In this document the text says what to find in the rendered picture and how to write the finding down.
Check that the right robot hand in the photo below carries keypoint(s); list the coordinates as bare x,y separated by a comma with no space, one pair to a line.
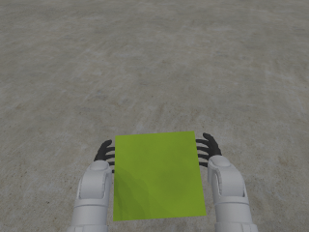
213,149

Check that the right robot forearm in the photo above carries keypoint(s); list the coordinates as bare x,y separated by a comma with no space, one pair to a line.
230,197

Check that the left robot hand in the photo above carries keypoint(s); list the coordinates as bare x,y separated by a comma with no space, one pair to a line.
101,155

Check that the carton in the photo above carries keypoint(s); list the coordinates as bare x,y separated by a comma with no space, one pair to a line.
157,175

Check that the left robot forearm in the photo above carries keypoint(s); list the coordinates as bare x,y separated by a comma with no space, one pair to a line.
92,199

